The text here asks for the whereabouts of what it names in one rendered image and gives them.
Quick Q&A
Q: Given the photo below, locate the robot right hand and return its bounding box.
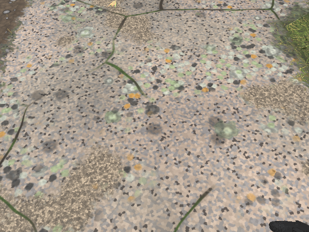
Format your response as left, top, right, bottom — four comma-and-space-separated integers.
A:
269, 220, 309, 232

